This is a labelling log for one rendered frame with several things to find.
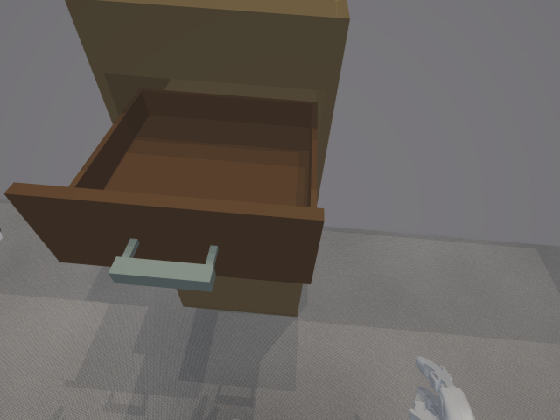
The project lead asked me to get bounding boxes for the drawer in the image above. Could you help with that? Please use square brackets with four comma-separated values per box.
[4, 88, 325, 284]

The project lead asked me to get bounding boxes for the cabinet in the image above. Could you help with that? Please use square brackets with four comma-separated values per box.
[65, 0, 350, 317]

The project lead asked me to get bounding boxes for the right robot hand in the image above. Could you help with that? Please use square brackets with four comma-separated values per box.
[409, 356, 475, 420]

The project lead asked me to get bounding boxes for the handle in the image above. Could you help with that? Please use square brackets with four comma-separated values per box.
[108, 238, 219, 292]

